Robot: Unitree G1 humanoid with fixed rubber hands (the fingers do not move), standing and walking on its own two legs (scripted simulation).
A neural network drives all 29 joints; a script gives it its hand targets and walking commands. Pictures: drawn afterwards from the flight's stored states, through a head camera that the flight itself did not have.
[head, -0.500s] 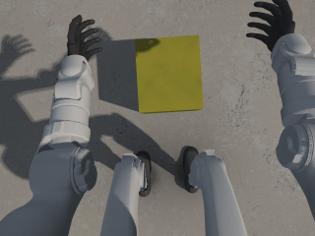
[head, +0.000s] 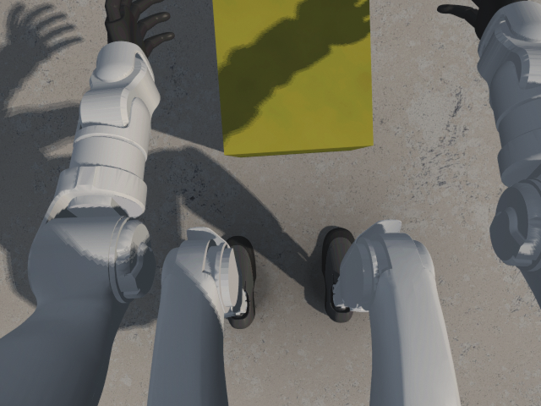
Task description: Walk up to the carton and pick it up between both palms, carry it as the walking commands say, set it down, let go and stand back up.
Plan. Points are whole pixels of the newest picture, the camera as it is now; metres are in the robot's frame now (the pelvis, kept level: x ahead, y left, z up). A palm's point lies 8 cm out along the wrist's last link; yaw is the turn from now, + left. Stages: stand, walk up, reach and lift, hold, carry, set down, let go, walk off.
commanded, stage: reach and lift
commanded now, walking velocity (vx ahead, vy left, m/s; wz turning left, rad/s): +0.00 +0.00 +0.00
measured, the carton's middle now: (292, 77) +0.55 -0.03 -0.36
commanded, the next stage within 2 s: none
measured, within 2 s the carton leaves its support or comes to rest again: neither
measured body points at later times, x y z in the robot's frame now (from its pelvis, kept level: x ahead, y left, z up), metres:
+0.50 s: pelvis -0.01 +0.00 -0.08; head +0.37 -0.02 +0.15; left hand +0.55 +0.16 -0.27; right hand +0.55 -0.24 -0.27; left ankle +0.10 +0.12 -0.41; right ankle +0.11 -0.10 -0.41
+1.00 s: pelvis -0.01 +0.01 -0.10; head +0.37 -0.02 +0.13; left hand +0.55 +0.16 -0.29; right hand +0.55 -0.23 -0.29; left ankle +0.10 +0.12 -0.41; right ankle +0.11 -0.10 -0.41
